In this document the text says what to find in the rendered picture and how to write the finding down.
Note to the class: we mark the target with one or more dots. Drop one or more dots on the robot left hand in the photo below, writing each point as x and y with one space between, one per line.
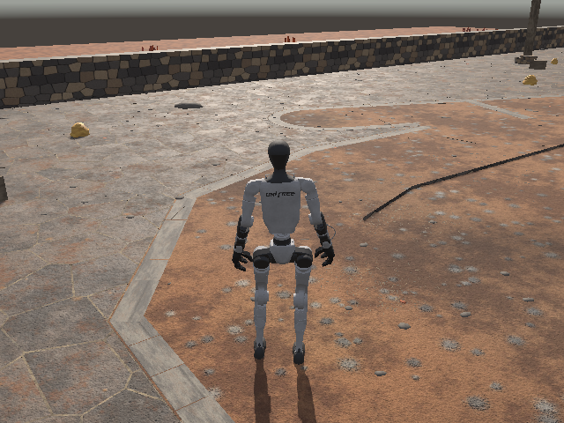
238 257

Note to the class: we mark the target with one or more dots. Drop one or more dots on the humanoid robot head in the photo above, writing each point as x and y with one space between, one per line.
279 152

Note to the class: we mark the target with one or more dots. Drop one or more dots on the right robot upper arm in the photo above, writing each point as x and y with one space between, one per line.
308 186

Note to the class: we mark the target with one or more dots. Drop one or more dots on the right robot forearm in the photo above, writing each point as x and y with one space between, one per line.
323 234

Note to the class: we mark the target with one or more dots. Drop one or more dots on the left robot foot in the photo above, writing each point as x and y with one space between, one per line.
259 351

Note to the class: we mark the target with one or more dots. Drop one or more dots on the robot right hand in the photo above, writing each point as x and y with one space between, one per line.
327 253

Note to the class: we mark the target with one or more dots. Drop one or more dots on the left robot upper arm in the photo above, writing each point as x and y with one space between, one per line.
248 202

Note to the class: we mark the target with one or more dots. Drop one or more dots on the left robot forearm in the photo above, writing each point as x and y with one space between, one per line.
241 237

